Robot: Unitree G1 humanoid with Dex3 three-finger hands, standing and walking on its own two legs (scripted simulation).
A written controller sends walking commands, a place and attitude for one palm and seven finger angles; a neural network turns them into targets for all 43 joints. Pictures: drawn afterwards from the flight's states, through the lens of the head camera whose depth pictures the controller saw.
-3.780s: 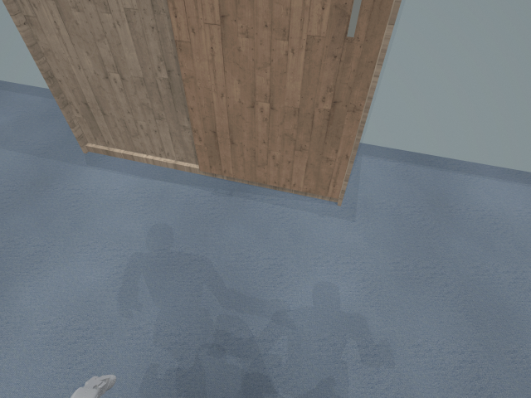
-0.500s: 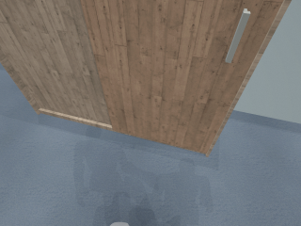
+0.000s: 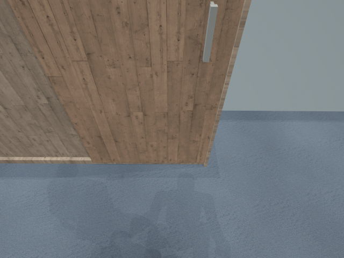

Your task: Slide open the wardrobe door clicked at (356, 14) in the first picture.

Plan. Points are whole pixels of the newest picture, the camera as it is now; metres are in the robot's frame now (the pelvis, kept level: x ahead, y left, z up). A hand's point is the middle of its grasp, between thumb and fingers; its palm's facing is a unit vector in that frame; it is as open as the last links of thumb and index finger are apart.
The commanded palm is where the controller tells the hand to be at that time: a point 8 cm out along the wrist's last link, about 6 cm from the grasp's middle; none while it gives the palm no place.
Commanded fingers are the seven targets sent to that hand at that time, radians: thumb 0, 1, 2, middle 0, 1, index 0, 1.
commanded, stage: take the last steps up to it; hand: right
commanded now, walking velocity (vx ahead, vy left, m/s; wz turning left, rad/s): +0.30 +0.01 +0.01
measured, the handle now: (208, 33) +0.76 -0.12 +0.16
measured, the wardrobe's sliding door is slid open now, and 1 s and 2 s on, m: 0.00 0.00 0.00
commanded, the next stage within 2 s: come to a stop and stand still in 0.70 s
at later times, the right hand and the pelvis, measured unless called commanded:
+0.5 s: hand (230, 223) +0.25 -0.17 -0.18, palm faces -0.06 +0.98 -0.21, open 7.3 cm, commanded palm none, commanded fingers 0.00 -0.90 -0.90 0.20 0.30 0.20 0.30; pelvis +0.15 +0.01 -0.02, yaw +2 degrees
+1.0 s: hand (221, 215) +0.28 -0.15 -0.20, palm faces +0.06 +0.99 -0.13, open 7.3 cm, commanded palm none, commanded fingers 0.00 -0.90 -0.90 0.20 0.30 0.20 0.30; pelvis +0.30 +0.01 -0.01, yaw +3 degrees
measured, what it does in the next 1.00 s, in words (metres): walks ahead: right foot, then left foot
